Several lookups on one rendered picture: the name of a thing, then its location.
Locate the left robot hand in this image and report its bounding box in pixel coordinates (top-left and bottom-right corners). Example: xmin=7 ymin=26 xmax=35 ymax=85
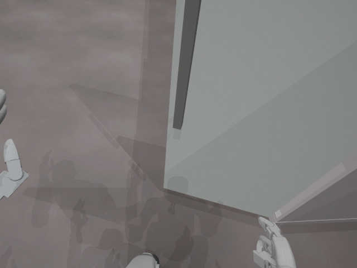
xmin=0 ymin=89 xmax=28 ymax=200

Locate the fridge door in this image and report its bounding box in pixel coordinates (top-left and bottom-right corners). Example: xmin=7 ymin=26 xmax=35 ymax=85
xmin=163 ymin=0 xmax=357 ymax=217

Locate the handle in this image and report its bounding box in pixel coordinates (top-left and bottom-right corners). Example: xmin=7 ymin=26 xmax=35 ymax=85
xmin=173 ymin=0 xmax=201 ymax=130

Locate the right robot hand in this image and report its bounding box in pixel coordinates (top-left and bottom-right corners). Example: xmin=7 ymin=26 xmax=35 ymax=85
xmin=253 ymin=217 xmax=296 ymax=268

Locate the left robot shin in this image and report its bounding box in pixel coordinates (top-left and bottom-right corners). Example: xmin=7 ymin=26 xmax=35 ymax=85
xmin=142 ymin=253 xmax=156 ymax=261

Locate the left robot foot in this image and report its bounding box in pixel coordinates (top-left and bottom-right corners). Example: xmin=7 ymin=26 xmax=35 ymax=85
xmin=152 ymin=254 xmax=160 ymax=264

